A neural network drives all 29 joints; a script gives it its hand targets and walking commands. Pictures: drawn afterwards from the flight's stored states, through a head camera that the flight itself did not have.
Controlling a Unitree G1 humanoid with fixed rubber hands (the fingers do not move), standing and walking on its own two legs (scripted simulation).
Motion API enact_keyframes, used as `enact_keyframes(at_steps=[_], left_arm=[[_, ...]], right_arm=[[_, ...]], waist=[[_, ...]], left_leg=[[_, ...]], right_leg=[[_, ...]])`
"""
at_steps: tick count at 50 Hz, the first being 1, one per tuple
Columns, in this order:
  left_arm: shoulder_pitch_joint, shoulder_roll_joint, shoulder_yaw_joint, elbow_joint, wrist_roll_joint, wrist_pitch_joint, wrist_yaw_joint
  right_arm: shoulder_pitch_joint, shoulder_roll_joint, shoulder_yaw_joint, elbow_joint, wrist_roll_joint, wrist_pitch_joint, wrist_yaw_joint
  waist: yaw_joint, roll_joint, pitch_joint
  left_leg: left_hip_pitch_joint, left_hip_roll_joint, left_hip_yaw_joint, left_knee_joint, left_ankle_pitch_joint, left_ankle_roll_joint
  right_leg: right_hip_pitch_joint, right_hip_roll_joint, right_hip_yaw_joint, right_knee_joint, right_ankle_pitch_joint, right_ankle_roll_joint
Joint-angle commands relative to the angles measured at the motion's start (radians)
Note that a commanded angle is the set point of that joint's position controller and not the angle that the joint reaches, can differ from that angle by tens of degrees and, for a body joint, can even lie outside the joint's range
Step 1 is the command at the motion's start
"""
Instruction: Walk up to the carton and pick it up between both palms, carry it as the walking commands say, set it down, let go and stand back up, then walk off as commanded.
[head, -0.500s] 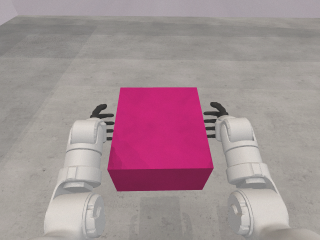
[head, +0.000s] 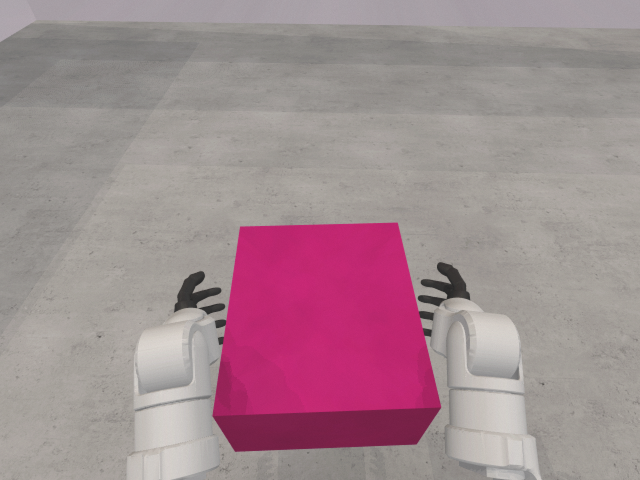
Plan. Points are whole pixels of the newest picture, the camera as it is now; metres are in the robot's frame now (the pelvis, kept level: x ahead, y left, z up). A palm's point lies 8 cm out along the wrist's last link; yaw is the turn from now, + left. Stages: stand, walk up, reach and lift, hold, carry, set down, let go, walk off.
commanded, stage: carry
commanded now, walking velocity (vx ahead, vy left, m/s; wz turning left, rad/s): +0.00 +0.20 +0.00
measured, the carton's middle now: (322, 328) +0.34 +0.00 -0.02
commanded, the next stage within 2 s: none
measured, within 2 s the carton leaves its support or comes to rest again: neither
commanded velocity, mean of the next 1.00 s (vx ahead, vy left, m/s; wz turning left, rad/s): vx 0.00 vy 0.20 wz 0.00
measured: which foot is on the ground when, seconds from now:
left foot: down 0.00-0.74, up 0.76-1.00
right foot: down 0.00-1.00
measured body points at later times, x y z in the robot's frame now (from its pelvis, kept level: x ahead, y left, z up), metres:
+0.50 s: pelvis +0.00 +0.03 +0.00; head -0.03 +0.02 +0.45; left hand +0.30 +0.18 +0.09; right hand +0.30 -0.14 +0.09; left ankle +0.08 +0.09 -0.72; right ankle +0.02 -0.15 -0.72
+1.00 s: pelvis +0.00 +0.07 +0.01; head +0.00 +0.05 +0.46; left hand +0.30 +0.22 +0.09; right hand +0.30 -0.10 +0.09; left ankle +0.02 +0.21 -0.72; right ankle +0.00 -0.10 -0.72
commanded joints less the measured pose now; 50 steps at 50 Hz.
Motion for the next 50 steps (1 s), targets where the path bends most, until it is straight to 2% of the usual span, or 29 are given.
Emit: enact_keyframes(at_steps=[1, 4, 9, 14, 17, 19, 20, 22, 23, 24, 25, 26, 27, 28, 29, 30, 31, 34, 35, 36, 37, 38, 39, 40, 41, 43, 46, 48, 50], left_arm=[[-0.598, -0.999, -0.697, -0.073, -0.464, 0.010, -0.473], [-0.557, -0.994, -0.722, -0.063, -0.471, 0.016, -0.480], [-0.527, -0.986, -0.726, -0.027, -0.465, 0.026, -0.491], [-0.539, -0.981, -0.716, -0.015, -0.460, 0.027, -0.489], [-0.543, -0.979, -0.710, -0.022, -0.460, 0.024, -0.486], [-0.543, -0.976, -0.707, -0.024, -0.457, 0.023, -0.485], [-0.540, -0.973, -0.705, -0.024, -0.454, 0.024, -0.485], [-0.530, -0.974, -0.702, -0.020, -0.450, 0.026, -0.483], [-0.520, -0.974, -0.700, -0.013, -0.448, 0.028, -0.482], [-0.512, -0.972, -0.698, -0.008, -0.446, 0.029, -0.480], [-0.510, -0.969, -0.696, -0.007, -0.445, 0.031, -0.478], [-0.515, -0.964, -0.699, -0.014, -0.445, 0.033, -0.477], [-0.532, -0.963, -0.704, -0.025, -0.447, 0.035, -0.476], [-0.557, -0.964, -0.702, -0.040, -0.448, 0.033, -0.473], [-0.571, -0.966, -0.705, -0.053, -0.450, 0.031, -0.472], [-0.574, -0.969, -0.708, -0.057, -0.453, 0.030, -0.473], [-0.569, -0.971, -0.708, -0.063, -0.459, 0.028, -0.475], [-0.543, -0.970, -0.706, -0.078, -0.472, 0.022, -0.476], [-0.523, -0.969, -0.704, -0.077, -0.470, 0.020, -0.477], [-0.504, -0.967, -0.706, -0.081, -0.469, 0.017, -0.478], [-0.476, -0.965, -0.704, -0.081, -0.449, 0.012, -0.477], [-0.445, -0.971, -0.698, -0.057, -0.439, 0.010, -0.480], [-0.467, -0.974, -0.708, -0.090, -0.450, 0.012, -0.481], [-0.479, -0.972, -0.715, -0.112, -0.458, 0.016, -0.481], [-0.464, -0.964, -0.715, -0.113, -0.452, 0.018, -0.481], [-0.465, -0.942, -0.705, -0.122, -0.450, 0.017, -0.477], [-0.453, -0.924, -0.697, -0.131, -0.436, 0.022, -0.469], [-0.424, -0.911, -0.685, -0.118, -0.421, 0.027, -0.463], [-0.402, -0.900, -0.680, -0.120, -0.409, 0.031, -0.459]], right_arm=[[-0.558, 0.980, 0.662, -0.068, 0.440, -0.001, 0.543], [-0.513, 0.968, 0.672, -0.060, 0.425, 0.002, 0.542], [-0.501, 0.962, 0.675, -0.035, 0.415, 0.007, 0.546], [-0.518, 0.965, 0.667, -0.006, 0.419, 0.012, 0.553], [-0.525, 0.970, 0.666, -0.003, 0.423, 0.012, 0.554], [-0.526, 0.970, 0.668, -0.007, 0.424, 0.013, 0.554], [-0.526, 0.970, 0.669, -0.011, 0.425, 0.013, 0.554], [-0.527, 0.968, 0.669, -0.013, 0.432, 0.015, 0.554], [-0.529, 0.964, 0.666, -0.008, 0.436, 0.015, 0.555], [-0.527, 0.961, 0.663, 0.000, 0.437, 0.015, 0.557], [-0.525, 0.959, 0.660, 0.007, 0.439, 0.016, 0.560], [-0.525, 0.957, 0.653, 0.014, 0.437, 0.015, 0.562], [-0.524, 0.952, 0.646, 0.019, 0.434, 0.015, 0.563], [-0.521, 0.958, 0.641, 0.016, 0.433, 0.016, 0.561], [-0.520, 0.971, 0.643, 0.011, 0.433, 0.016, 0.559], [-0.511, 0.975, 0.649, 0.011, 0.429, 0.015, 0.555], [-0.507, 0.973, 0.655, -0.002, 0.425, 0.012, 0.551], [-0.507, 0.962, 0.666, -0.051, 0.412, 0.006, 0.536], [-0.502, 0.958, 0.671, -0.058, 0.408, 0.004, 0.531], [-0.489, 0.952, 0.677, -0.063, 0.405, 0.000, 0.528], [-0.480, 0.967, 0.699, -0.077, 0.414, 0.001, 0.531], [-0.483, 0.970, 0.711, -0.082, 0.422, 0.007, 0.529], [-0.501, 0.967, 0.721, -0.101, 0.434, 0.004, 0.527], [-0.513, 0.953, 0.732, -0.117, 0.440, 0.002, 0.524], [-0.497, 0.948, 0.734, -0.114, 0.438, 0.003, 0.524], [-0.484, 0.940, 0.740, -0.119, 0.434, 0.005, 0.521], [-0.472, 0.931, 0.742, -0.116, 0.437, 0.013, 0.514], [-0.458, 0.927, 0.738, -0.107, 0.435, 0.020, 0.514], [-0.446, 0.934, 0.739, -0.105, 0.434, 0.027, 0.516]], waist=[[0.008, 0.048, -0.346], [0.008, 0.035, -0.339], [0.006, -0.015, -0.288], [0.010, 0.060, -0.261], [0.013, 0.064, -0.266], [0.013, 0.020, -0.268], [0.014, -0.019, -0.268], [0.010, -0.137, -0.268], [0.007, -0.176, -0.270], [0.003, -0.162, -0.264], [0.000, -0.116, -0.255], [0.000, -0.011, -0.233], [0.004, 0.145, -0.209], [0.002, 0.217, -0.207], [0.001, 0.212, -0.225], [0.004, 0.181, -0.246], [0.005, 0.160, -0.266], [0.008, 0.128, -0.340], [0.015, 0.102, -0.360], [0.021, 0.036, -0.367], [0.020, -0.109, -0.346], [0.022, -0.304, -0.308], [0.025, -0.280, -0.277], [0.026, -0.173, -0.266], [0.023, -0.120, -0.259], [0.021, -0.181, -0.265], [0.029, -0.237, -0.285], [0.026, -0.251, -0.297], [0.016, -0.207, -0.318]], left_leg=[[0.111, 0.177, -0.183, -0.159, 0.014, 0.018], [0.101, 0.171, -0.170, -0.149, 0.009, 0.018], [0.044, 0.147, -0.152, -0.145, -0.087, -0.012], [0.049, 0.171, -0.187, -0.242, -0.131, -0.018], [0.050, 0.167, -0.163, -0.254, -0.131, -0.020], [0.035, 0.146, -0.128, -0.223, -0.126, -0.034], [0.018, 0.132, -0.109, -0.188, -0.123, -0.045], [0.014, 0.108, -0.079, -0.043, -0.120, -0.048], [0.038, 0.098, -0.066, 0.041, -0.102, -0.045], [0.059, 0.105, -0.069, 0.064, -0.101, -0.043], [0.088, 0.118, -0.092, 0.019, -0.104, -0.041], [0.084, 0.148, -0.159, -0.107, -0.122, -0.035], [0.065, 0.207, -0.262, -0.278, -0.141, -0.024], [0.117, 0.251, -0.320, -0.327, -0.131, 0.001], [0.175, 0.273, -0.334, -0.304, -0.072, 0.044], [0.196, 0.282, -0.320, -0.278, -0.010, 0.086], [0.204, 0.279, -0.289, -0.261, 0.042, 0.110], [0.228, 0.242, -0.204, -0.219, 0.110, 0.095], [0.216, 0.216, -0.161, -0.189, 0.095, 0.069], [0.174, 0.179, -0.110, -0.137, 0.106, 0.032], [0.053, 0.126, -0.057, -0.041, 0.056, -0.023], [-0.065, 0.071, -0.026, 0.136, -0.158, -0.044], [-0.156, 0.073, -0.046, 0.283, -0.268, -0.036], [-0.186, 0.068, -0.068, 0.372, -0.278, -0.043], [-0.204, 0.079, -0.079, 0.355, -0.262, -0.052], [-0.173, 0.083, -0.030, 0.280, -0.249, -0.071], [-0.070, 0.046, 0.052, 0.143, -0.226, -0.078], [-0.012, 0.033, 0.084, 0.021, -0.163, -0.073], [0.136, 0.049, 0.089, -0.175, 0.022, -0.066]], right_leg=[[0.115, -0.051, 0.076, -0.055, -0.068, -0.025], [0.114, -0.056, 0.085, -0.070, -0.072, -0.019], [0.107, -0.096, 0.130, -0.125, -0.113, -0.021], [0.095, -0.037, 0.045, -0.070, -0.119, 0.003], [0.134, -0.015, 0.015, -0.090, -0.083, 0.002], [0.161, -0.043, 0.049, -0.148, -0.089, -0.005], [0.170, -0.081, 0.095, -0.188, -0.115, -0.014], [0.133, -0.178, 0.219, -0.259, -0.168, -0.045], [0.087, -0.207, 0.243, -0.265, -0.158, -0.059], [0.048, -0.210, 0.229, -0.239, -0.142, -0.063], [0.009, -0.178, 0.186, -0.184, -0.148, -0.049], [-0.006, -0.105, 0.111, -0.090, -0.156, -0.020], [-0.013, -0.004, 0.013, 0.034, -0.161, 0.009], [-0.073, 0.047, -0.012, 0.116, -0.208, 0.013], [-0.113, 0.045, 0.025, 0.201, -0.251, 0.005], [-0.117, 0.042, 0.055, 0.219, -0.248, -0.011], [-0.098, 0.049, 0.057, 0.190, -0.239, -0.022], [0.036, 0.079, 0.019, 0.002, -0.148, -0.030], [0.118, 0.070, 0.003, -0.130, -0.058, -0.028], [0.220, 0.023, 0.025, -0.272, 0.067, -0.022], [0.283, -0.140, 0.234, -0.351, -0.017, -0.062], [0.247, -0.335, 0.462, -0.366, 0.098, -0.147], [0.239, -0.390, 0.481, -0.355, 0.259, -0.202], [0.263, -0.360, 0.416, -0.319, 0.361, -0.208], [0.290, -0.310, 0.333, -0.281, 0.424, -0.178], [0.316, -0.231, 0.198, -0.210, 0.605, -0.127], [0.305, -0.202, 0.144, -0.178, 0.707, -0.098], [0.312, -0.197, 0.130, -0.149, 0.673, -0.076], [0.266, -0.166, 0.095, -0.089, 0.513, -0.018]])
